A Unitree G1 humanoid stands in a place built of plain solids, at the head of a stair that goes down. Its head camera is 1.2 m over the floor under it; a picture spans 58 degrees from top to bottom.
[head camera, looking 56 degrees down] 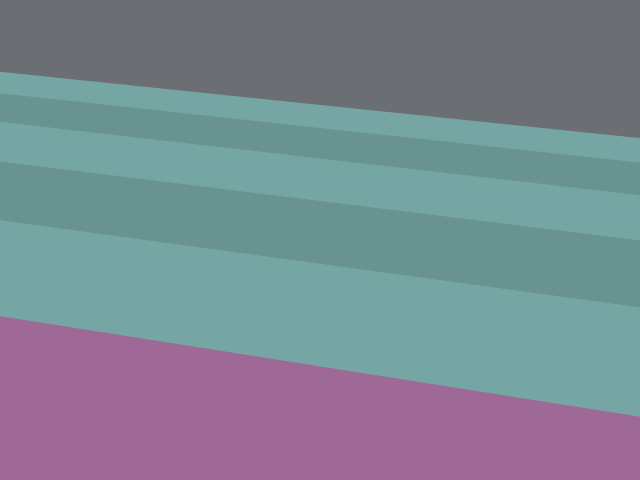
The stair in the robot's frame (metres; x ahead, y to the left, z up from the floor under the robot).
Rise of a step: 0.17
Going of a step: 0.43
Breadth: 5.60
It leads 9 degrees to the right of straight ahead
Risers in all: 6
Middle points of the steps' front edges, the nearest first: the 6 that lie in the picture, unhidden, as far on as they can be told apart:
0.41 0.17 0.00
0.84 0.11 -0.17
1.26 0.04 -0.34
1.69 -0.03 -0.51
2.11 -0.10 -0.68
2.54 -0.16 -0.85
